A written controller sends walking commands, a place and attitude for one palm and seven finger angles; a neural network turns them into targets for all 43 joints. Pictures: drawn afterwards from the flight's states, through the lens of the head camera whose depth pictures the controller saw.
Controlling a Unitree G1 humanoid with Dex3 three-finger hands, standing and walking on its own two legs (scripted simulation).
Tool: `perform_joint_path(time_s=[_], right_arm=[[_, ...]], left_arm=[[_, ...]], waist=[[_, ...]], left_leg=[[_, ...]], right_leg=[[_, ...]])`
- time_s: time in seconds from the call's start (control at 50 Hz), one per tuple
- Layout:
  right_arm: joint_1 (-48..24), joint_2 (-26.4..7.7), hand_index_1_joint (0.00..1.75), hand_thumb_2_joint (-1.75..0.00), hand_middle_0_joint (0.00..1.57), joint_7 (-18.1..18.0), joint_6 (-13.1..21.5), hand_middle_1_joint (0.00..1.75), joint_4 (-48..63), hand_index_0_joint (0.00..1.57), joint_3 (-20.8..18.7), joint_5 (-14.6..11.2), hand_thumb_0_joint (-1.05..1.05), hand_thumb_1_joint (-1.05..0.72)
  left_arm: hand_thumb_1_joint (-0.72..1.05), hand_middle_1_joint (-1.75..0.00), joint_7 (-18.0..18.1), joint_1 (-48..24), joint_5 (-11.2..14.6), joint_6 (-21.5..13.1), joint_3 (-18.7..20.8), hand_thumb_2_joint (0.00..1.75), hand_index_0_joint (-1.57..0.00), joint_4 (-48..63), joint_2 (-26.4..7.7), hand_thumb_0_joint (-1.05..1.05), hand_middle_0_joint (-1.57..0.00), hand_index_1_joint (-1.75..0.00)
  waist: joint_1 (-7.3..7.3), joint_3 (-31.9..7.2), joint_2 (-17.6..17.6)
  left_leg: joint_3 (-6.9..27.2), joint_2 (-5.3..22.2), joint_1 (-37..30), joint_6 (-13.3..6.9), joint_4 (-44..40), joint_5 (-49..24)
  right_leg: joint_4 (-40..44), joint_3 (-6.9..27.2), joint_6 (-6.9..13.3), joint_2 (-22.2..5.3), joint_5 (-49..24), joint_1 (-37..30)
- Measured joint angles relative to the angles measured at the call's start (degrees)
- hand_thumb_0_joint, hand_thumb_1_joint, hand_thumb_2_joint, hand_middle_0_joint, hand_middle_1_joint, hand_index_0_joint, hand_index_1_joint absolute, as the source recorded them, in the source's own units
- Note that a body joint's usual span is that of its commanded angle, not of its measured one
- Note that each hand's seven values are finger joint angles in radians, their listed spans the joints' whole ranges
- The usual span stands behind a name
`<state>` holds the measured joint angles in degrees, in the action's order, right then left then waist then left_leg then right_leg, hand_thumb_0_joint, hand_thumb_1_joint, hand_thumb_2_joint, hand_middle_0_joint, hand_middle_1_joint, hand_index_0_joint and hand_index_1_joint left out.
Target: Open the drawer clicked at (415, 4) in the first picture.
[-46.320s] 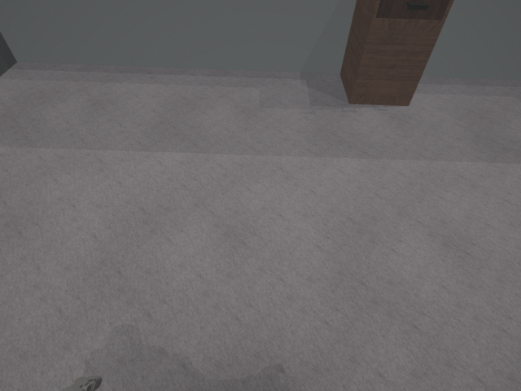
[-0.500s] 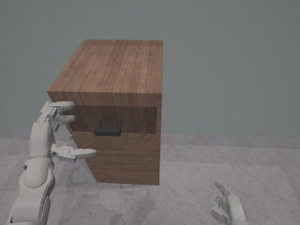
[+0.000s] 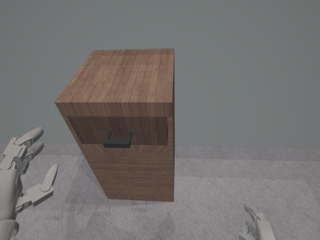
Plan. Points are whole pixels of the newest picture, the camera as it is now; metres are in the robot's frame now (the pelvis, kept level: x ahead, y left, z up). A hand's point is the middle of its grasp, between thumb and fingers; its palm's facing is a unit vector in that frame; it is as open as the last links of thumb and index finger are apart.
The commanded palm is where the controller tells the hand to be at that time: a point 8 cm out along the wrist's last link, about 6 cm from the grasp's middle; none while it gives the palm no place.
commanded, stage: draw the hand back to the body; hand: left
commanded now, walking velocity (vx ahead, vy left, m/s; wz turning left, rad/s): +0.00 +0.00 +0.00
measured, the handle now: (118, 138) +0.51 +0.24 -0.11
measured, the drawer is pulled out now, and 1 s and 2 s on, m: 0.00 0.00 0.00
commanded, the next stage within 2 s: step back with the hand held close in 0.22 s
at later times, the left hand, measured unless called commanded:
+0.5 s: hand (37, 184) +0.17 +0.26 +0.15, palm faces +0.38 -0.81 -0.44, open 7.4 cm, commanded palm +0.11 +0.30 +0.17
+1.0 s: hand (9, 217) +0.11 +0.27 +0.14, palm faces +0.39 -0.80 -0.46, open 7.4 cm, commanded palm +0.05 +0.32 +0.17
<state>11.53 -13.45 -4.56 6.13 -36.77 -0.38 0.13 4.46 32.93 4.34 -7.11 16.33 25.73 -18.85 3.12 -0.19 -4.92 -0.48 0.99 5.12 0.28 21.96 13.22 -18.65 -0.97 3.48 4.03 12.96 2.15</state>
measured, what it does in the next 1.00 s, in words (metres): shifts its weight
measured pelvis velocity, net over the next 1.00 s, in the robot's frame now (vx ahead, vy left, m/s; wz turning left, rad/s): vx -0.07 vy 0.03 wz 0.01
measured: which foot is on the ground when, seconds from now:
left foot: down 0.00-1.00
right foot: down 0.00-1.00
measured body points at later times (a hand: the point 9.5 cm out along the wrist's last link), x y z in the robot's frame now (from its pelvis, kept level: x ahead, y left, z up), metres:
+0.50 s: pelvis -0.02 +0.02 +0.00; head -0.01 +0.00 +0.45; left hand +0.15 +0.30 +0.17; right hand +0.17 -0.22 -0.09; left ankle -0.01 +0.12 -0.75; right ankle -0.03 -0.08 -0.75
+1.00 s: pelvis -0.07 +0.03 -0.02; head -0.06 +0.04 +0.43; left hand +0.09 +0.31 +0.17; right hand +0.11 -0.19 -0.09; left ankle -0.01 +0.12 -0.75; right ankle -0.03 -0.08 -0.75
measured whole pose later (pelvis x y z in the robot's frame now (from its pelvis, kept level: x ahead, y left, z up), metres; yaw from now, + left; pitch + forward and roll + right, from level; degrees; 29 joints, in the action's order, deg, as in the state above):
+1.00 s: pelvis -0.07 +0.03 -0.02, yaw +1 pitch +2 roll -1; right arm 12.2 -11.1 -5.0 5.5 -31.2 0.5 2.4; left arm 9.8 37.6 0.3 -9.5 20.3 35.6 -20.3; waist -0.6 -0.7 -0.5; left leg -0.9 -1.0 24.2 -2.6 34.9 12.6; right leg -32.8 -0.2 0.9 2.5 12.9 21.5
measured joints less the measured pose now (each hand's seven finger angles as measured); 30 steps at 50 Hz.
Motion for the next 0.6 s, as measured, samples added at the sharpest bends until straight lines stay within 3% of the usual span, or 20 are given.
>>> perform_joint_path(time_s=[0.16,0.34,0.48,0.6], right_arm=[[-1.3,0.7,0.3,-0.9,0.2,-0.4,0.7,0.3,-0.2,0.2,0.6,0.3,0.02,-0.9],[-1.1,1.5,0.3,-0.9,0.2,0.1,1.4,0.3,-0.4,0.2,1.3,0.5,0.02,-0.9],[-0.8,0.1,0.3,-0.9,0.2,0.2,-3.3,0.3,3.3,0.2,0.8,0.9,0.01,-0.9],[0.3,0.0,0.3,-0.9,0.2,0.1,-5.2,0.3,4.8,0.2,-0.7,0.0,0.01,-0.9]], left_arm=[[0.79,-0.37,0.6,-2.7,-0.2,0.0,-0.8,0.86,-0.21,-2.2,1.3,0.01,-0.21,-0.37],[0.88,-0.31,0.9,-3.1,-0.4,0.3,-0.9,0.89,-0.21,-1.3,0.9,0.02,-0.21,-0.31],[0.89,-0.31,2.4,-0.2,-2.4,-1.2,1.9,0.9,-0.2,1.6,0.7,0.02,-0.21,-0.3],[0.89,-0.3,3.0,3.2,-2.2,-0.5,1.7,0.9,-0.2,4.9,-0.6,0.02,-0.21,-0.3]], waist=[[0.91,1.0,-0.1],[0.81,1.4,0.5],[-1.9,0.0,0.2],[-3.56,0.9,2.9]], left_leg=[[0.7,-0.2,0.0,-0.1,0.2,-0.7],[0.4,-0.5,-0.3,-0.4,-0.1,-0.9],[0.7,0.1,7.5,-0.9,5.0,0.7],[-0.7,-0.9,10.2,-1.7,5.9,0.5]], right_leg=[[0.4,-0.7,-0.1,-0.2,-0.7,-0.5],[0.5,-0.5,-0.4,-0.5,-1.0,-0.6],[-1.1,-0.8,-0.9,0.1,-1.2,5.5],[-5.0,0.3,-1.9,-1.0,-0.2,9.9]])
